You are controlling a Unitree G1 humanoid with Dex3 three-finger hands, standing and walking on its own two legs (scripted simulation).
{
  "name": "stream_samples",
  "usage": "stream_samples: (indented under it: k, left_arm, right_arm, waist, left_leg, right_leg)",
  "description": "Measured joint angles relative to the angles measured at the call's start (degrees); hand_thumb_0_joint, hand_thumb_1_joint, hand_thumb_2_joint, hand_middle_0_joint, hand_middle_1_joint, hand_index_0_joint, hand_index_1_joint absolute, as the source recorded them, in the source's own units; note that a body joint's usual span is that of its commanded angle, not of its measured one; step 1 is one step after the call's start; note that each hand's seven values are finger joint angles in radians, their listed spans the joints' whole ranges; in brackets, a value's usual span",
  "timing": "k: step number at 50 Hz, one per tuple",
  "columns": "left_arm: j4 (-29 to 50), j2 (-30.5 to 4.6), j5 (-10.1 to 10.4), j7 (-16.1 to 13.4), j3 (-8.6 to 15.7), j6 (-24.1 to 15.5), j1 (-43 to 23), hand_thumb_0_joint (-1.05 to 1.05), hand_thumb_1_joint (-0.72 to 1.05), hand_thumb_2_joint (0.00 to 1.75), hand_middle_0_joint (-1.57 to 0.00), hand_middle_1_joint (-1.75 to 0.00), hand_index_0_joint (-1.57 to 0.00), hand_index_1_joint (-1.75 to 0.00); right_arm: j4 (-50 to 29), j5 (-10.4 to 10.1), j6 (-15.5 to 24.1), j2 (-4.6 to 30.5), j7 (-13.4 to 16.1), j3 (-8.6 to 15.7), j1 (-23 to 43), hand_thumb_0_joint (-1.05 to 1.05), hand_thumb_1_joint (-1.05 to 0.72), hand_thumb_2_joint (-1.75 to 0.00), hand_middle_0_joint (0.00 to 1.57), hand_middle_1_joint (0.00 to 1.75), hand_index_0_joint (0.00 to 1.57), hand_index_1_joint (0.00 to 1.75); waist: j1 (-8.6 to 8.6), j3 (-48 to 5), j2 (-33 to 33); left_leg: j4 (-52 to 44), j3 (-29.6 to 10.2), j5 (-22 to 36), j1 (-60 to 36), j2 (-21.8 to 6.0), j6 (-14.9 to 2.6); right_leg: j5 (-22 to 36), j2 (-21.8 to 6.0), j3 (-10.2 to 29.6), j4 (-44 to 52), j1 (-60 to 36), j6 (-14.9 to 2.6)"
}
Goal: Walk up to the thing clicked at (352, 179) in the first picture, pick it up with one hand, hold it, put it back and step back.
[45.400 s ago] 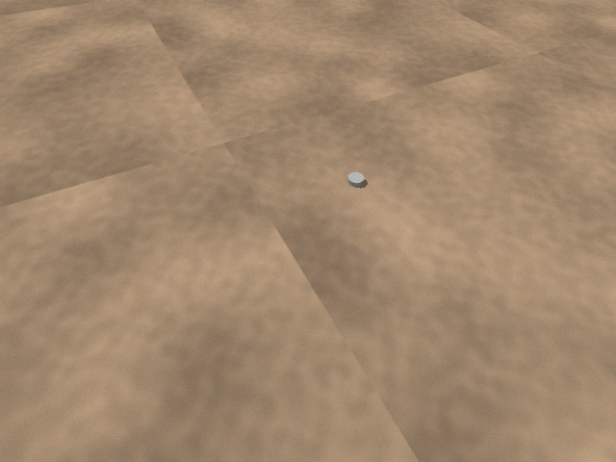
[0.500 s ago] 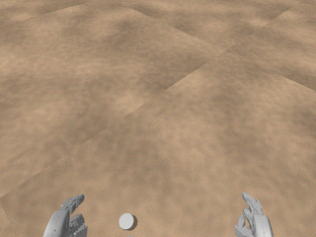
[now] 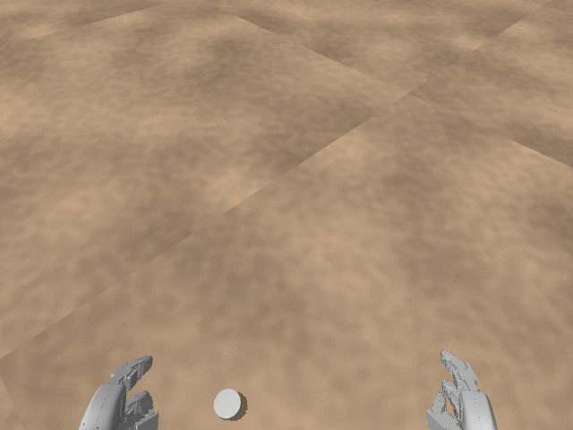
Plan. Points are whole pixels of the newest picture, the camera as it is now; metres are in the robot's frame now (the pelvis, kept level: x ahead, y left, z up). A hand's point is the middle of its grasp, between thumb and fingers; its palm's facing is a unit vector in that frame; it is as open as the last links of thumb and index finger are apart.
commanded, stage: home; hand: left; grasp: from above
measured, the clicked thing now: (227, 404) +0.32 +0.17 -0.70
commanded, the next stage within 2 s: stand in 0.36 s
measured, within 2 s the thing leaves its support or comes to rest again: neither
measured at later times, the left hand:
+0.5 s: hand (150, 429) +0.15 +0.18 -0.05, palm faces +0.02 -0.97 -0.25, open 7.4 cm
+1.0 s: hand out of the picture +0.04 +0.24 -0.11, palm faces +0.05 -0.95 -0.31, open 7.4 cm
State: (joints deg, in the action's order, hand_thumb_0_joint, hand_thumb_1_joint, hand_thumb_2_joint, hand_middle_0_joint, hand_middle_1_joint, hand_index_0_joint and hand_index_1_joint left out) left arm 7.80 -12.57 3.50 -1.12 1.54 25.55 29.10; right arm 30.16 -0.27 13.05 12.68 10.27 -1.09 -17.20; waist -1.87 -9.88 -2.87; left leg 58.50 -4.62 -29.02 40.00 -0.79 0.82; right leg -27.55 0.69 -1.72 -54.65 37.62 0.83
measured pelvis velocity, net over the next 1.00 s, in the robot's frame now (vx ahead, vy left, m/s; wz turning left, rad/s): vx -0.01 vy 0.01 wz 0.00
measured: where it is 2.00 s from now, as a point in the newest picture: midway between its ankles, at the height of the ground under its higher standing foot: outside the picture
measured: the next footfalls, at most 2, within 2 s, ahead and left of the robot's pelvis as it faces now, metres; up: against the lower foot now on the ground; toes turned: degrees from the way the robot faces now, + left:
none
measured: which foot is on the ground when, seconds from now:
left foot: down 0.00-1.00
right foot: down 0.00-1.00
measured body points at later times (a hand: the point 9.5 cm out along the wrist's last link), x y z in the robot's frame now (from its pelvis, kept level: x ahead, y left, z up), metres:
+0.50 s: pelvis -0.01 +0.00 +0.00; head +0.01 +0.01 +0.45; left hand +0.15 +0.23 -0.03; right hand +0.15 -0.24 -0.07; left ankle +0.00 +0.12 -0.68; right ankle +0.00 -0.13 -0.68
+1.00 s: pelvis -0.01 +0.01 +0.05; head -0.01 +0.01 +0.50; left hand +0.03 +0.29 -0.09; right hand +0.07 -0.27 -0.08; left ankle +0.00 +0.12 -0.68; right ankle +0.00 -0.13 -0.68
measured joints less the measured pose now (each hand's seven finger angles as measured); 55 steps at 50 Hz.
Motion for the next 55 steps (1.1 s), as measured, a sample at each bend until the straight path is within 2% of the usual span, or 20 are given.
stream_samples:
  k: [23,25,27,28,31,39,47,55]
  left_arm:
    - [0.73,-0.24,-0.15,-0.15,-0.25,0.88,0.28,0.02,0.90,0.90,-0.20,-0.30,-0.20,-0.30]
    - [-7.62,-1.21,-2.96,-0.56,-1.71,-6.38,-4.32,0.01,0.90,0.90,-0.21,-0.30,-0.21,-0.30]
    - [-18.77,-2.20,-5.01,-0.70,-2.10,-12.86,-9.68,0.01,0.90,0.90,-0.21,-0.31,-0.21,-0.30]
    - [-23.46,-2.57,-5.65,-0.67,-1.93,-14.94,-11.67,0.01,0.90,0.90,-0.21,-0.31,-0.21,-0.30]
    - [-33.41,-3.63,-6.26,-0.42,-1.04,-18.58,-14.86,0.01,0.90,0.90,-0.21,-0.31,-0.21,-0.30]
    - [-50.75,-4.22,-5.90,-0.56,0.99,-22.47,-15.29,0.01,0.90,0.90,-0.21,-0.30,-0.21,-0.30]
    - [-61.63,-3.39,-5.25,-0.60,1.09,-23.96,-15.04,0.01,0.90,0.90,-0.21,-0.30,-0.20,-0.30]
    - [-67.93,-2.67,-4.92,-0.58,0.64,-24.46,-16.43,0.01,0.90,0.90,-0.21,-0.30,-0.21,-0.30]
  right_arm:
    - [-0.65,-0.24,0.15,-0.08,0.12,-0.23,-0.32,0.02,-0.90,-0.89,0.20,0.30,0.20,0.30]
    - [3.15,3.02,-1.22,0.22,-1.56,0.71,1.91,0.01,-0.90,-0.89,0.20,0.30,0.20,0.30]
    - [8.28,5.27,-5.06,1.38,-4.46,0.45,4.52,0.01,-0.90,-0.89,0.20,0.30,0.20,0.30]
    - [10.12,5.68,-6.57,1.92,-5.69,0.34,5.35,0.01,-0.90,-0.89,0.20,0.30,0.20,0.30]
    - [13.56,4.75,-8.93,2.86,-8.23,1.25,6.09,0.01,-0.90,-0.89,0.20,0.30,0.20,0.30]
    - [20.22,3.65,-11.28,4.13,-9.40,3.79,4.70,0.01,-0.90,-0.89,0.20,0.30,0.20,0.30]
    - [25.36,2.99,-12.30,3.25,-8.86,3.53,5.10,0.01,-0.90,-0.89,0.20,0.30,0.20,0.30]
    - [28.97,2.28,-12.40,2.86,-8.66,2.99,6.54,0.01,-0.90,-0.89,0.20,0.30,0.20,0.30]
  waist:
    - [-0.01,0.04,-0.06]
    - [1.24,4.02,0.87]
    - [2.67,6.60,2.44]
    - [2.96,7.48,2.95]
    - [3.44,9.52,3.98]
    - [3.35,10.83,3.44]
    - [3.43,12.03,2.90]
    - [3.47,12.97,2.33]
  left_leg:
    - [0.39,0.02,0.65,0.60,0.01,-0.14]
    - [-0.97,0.66,1.22,-3.23,0.36,-0.40]
    - [-3.80,1.75,2.57,-6.88,1.00,-0.64]
    - [-5.13,2.01,3.24,-8.26,1.30,-0.71]
    - [-8.55,2.69,4.78,-11.89,1.90,-0.97]
    - [-15.22,2.69,7.17,-18.87,1.66,-1.37]
    - [-23.37,2.47,10.80,-25.28,1.58,-1.40]
    - [-30.78,2.44,14.56,-30.28,1.76,-1.25]
  right_leg:
    - [0.79,0.02,0.05,-0.14,0.50,0.14]
    - [0.99,-0.37,0.64,0.43,-2.86,0.09]
    - [1.66,-1.09,1.67,1.74,-5.63,0.03]
    - [2.05,-1.43,1.91,2.52,-6.76,0.05]
    - [3.09,-2.10,2.58,4.80,-9.78,0.33]
    - [6.18,-2.02,2.50,12.64,-17.25,0.94]
    - [10.13,-2.10,2.21,21.50,-24.06,1.03]
    - [13.53,-2.44,2.12,28.32,-28.83,1.06]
